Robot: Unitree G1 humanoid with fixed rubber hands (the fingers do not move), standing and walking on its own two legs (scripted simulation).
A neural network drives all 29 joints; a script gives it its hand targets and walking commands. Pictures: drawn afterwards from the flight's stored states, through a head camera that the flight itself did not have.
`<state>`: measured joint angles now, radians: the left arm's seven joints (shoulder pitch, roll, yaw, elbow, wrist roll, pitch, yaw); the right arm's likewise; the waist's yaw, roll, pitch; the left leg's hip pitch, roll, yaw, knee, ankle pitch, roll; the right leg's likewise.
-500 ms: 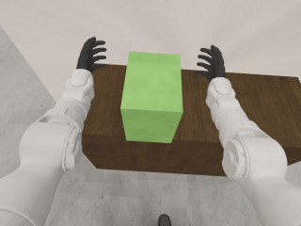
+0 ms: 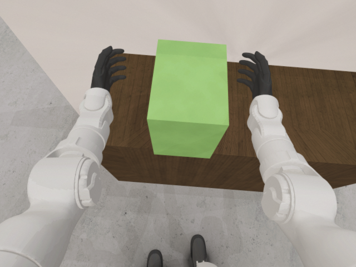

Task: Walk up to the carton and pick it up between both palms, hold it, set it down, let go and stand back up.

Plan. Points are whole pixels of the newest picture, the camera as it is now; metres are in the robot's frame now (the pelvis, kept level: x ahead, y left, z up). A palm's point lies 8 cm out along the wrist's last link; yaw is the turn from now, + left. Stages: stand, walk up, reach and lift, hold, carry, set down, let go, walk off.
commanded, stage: reach and lift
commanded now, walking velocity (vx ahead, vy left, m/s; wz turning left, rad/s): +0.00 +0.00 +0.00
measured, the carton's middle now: (186, 104) +0.51 -0.04 -0.08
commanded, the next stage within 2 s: none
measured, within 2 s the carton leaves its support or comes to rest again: neither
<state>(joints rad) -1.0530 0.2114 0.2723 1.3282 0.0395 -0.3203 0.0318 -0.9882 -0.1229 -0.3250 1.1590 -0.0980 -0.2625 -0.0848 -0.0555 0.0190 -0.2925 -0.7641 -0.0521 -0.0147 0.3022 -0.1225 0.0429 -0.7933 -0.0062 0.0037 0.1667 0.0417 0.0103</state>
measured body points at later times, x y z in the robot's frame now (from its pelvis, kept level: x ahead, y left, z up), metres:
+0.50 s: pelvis -0.03 -0.02 -0.01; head +0.16 -0.02 +0.41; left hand +0.49 +0.12 +0.00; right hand +0.46 -0.20 +0.01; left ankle -0.04 +0.09 -0.73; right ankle +0.02 -0.13 -0.73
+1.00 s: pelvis +0.01 -0.02 -0.01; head +0.25 -0.03 +0.37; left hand +0.51 +0.10 -0.05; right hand +0.48 -0.16 -0.06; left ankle -0.03 +0.09 -0.73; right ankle +0.02 -0.13 -0.73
